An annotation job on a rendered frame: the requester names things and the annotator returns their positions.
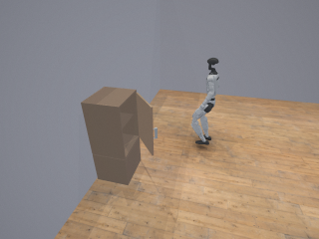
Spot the left robot upper arm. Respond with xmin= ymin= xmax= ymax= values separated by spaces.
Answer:
xmin=207 ymin=75 xmax=214 ymax=96

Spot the robot right foot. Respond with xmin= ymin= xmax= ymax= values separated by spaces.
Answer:
xmin=203 ymin=134 xmax=211 ymax=140

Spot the robot left hand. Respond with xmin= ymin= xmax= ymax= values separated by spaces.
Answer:
xmin=192 ymin=108 xmax=202 ymax=120

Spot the humanoid robot torso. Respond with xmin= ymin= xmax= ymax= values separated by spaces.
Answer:
xmin=206 ymin=74 xmax=219 ymax=108

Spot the robot left forearm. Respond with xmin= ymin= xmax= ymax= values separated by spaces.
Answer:
xmin=199 ymin=92 xmax=213 ymax=110

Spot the handle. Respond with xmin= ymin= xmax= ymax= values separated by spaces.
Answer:
xmin=153 ymin=127 xmax=158 ymax=139

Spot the cupboard door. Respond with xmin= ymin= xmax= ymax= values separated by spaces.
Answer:
xmin=136 ymin=92 xmax=154 ymax=156

